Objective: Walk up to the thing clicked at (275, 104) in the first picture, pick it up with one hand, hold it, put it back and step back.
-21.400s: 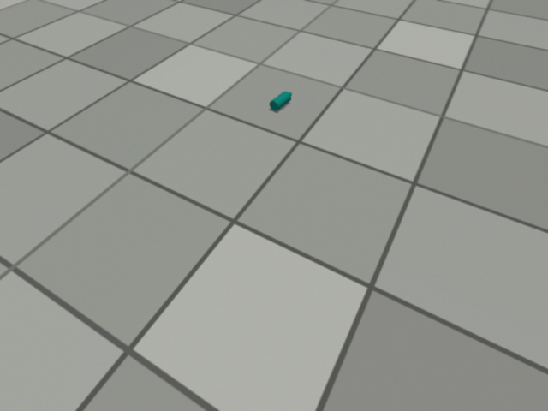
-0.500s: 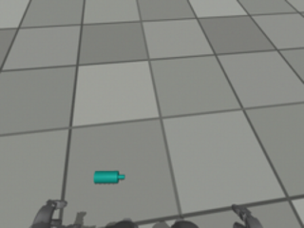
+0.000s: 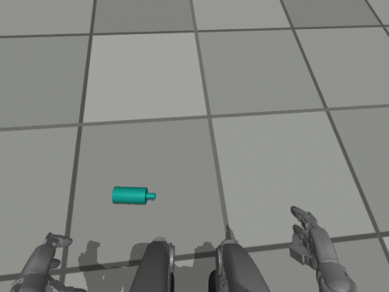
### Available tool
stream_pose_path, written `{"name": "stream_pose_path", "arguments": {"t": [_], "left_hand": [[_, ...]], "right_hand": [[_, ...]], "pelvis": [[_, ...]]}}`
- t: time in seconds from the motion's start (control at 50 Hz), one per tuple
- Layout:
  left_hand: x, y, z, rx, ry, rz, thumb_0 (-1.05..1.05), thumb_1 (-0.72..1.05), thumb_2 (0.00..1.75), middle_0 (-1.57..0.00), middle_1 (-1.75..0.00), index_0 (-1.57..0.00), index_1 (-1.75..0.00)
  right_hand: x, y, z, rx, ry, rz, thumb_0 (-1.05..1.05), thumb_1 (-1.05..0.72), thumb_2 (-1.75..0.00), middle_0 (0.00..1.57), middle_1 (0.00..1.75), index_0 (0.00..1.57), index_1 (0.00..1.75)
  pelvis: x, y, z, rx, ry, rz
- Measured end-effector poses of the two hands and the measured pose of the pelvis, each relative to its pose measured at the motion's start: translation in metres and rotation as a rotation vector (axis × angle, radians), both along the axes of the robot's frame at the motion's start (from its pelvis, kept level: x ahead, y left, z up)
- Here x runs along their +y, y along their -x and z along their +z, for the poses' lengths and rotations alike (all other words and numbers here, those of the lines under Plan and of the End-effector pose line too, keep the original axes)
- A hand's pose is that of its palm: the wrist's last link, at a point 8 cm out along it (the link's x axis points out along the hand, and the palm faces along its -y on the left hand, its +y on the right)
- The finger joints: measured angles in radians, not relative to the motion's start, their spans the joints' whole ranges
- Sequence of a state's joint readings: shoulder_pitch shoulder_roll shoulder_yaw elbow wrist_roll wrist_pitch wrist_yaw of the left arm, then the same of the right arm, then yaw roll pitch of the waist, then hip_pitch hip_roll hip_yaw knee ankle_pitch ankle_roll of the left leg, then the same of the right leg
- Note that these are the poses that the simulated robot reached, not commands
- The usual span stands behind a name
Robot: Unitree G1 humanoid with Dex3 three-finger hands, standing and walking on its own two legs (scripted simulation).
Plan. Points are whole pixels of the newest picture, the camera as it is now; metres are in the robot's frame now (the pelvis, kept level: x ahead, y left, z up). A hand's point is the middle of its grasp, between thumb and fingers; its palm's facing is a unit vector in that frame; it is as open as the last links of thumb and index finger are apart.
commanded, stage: rise first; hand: left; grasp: from above
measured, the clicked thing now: (134, 195) +0.45 +0.25 -0.60
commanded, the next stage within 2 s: approach in 1.90 s
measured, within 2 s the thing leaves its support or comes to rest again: neither
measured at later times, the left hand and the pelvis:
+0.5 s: hand (92, 225) +0.29 +0.31 -0.34, palm faces -0.49 -0.31 -0.81, open 14.1 cm; pelvis -0.08 +0.00 -0.21, yaw -4 degrees
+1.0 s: hand (101, 210) +0.35 +0.33 -0.43, palm faces -0.49 -0.09 -0.87, open 14.2 cm; pelvis -0.08 +0.01 -0.28, yaw -7 degrees
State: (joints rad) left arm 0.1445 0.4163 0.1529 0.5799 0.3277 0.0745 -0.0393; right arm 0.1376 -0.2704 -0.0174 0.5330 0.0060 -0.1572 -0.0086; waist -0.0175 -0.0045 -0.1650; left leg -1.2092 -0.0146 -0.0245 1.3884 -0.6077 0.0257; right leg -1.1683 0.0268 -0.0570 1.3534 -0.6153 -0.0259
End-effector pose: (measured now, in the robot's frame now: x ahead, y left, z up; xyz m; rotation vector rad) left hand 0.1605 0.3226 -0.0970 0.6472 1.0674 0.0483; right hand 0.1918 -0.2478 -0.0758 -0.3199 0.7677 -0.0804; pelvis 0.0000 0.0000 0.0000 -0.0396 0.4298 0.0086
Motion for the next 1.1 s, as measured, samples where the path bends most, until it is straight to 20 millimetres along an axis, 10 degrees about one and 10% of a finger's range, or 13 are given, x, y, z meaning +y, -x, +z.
{"name": "stream_pose_path", "arguments": {"t": [0.22, 0.46, 0.72, 1.1], "left_hand": [[0.008, -0.068, -0.095, -0.133, -0.159, -0.365, -0.01, -0.56, 1.00, -0.10, -1.09, -0.09, -1.08], [0.007, -0.127, -0.177, -0.202, -0.338, -0.606, -0.01, -0.56, 1.02, -0.09, -1.07, -0.09, -1.06], [0.006, -0.166, -0.234, -0.249, -0.414, -0.769, 0.00, -0.52, 1.02, -0.08, -1.04, -0.08, -1.03], [0.007, -0.202, -0.286, -0.267, -0.498, -0.884, 0.00, -0.52, 1.01, -0.08, -0.99, -0.08, -0.99]], "right_hand": [[-0.016, 0.028, -0.127, 0.124, 0.017, 0.022, 0.01, -0.90, -0.90, 0.20, 0.30, 0.20, 0.30], [-0.020, 0.129, -0.247, 0.375, -0.011, -0.040, 0.01, -0.92, -0.90, 0.20, 0.30, 0.20, 0.30], [-0.030, 0.213, -0.278, 0.569, 0.058, -0.127, 0.01, -0.90, -0.90, 0.20, 0.30, 0.20, 0.30], [-0.028, 0.185, -0.311, 0.637, 0.092, -0.060, 0.00, -0.90, -0.90, 0.20, 0.30, 0.20, 0.30]], "pelvis": [[0.001, 0.033, -0.105, 0.136, 0.011, -0.017], [-0.001, 0.073, -0.197, 0.169, 0.027, -0.038], [0.003, 0.086, -0.249, 0.154, 0.065, -0.055], [0.006, 0.074, -0.282, 0.176, 0.090, -0.071]]}}
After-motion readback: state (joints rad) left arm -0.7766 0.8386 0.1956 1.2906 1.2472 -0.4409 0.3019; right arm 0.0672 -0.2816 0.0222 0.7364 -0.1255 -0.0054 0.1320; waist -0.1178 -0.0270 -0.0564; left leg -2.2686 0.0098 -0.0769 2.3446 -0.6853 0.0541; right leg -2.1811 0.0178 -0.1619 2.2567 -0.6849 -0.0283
